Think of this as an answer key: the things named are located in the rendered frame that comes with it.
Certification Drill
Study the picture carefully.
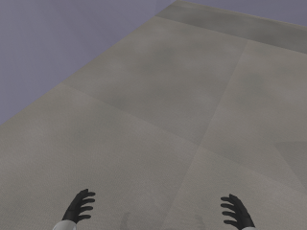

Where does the right robot hand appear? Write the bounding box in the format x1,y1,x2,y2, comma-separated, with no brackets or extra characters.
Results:
221,194,255,230

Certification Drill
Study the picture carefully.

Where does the robot left forearm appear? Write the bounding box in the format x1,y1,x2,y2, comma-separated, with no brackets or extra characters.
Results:
53,219,77,230

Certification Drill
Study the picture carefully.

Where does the left robot hand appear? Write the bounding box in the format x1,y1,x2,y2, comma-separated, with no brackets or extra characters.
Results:
61,189,96,224

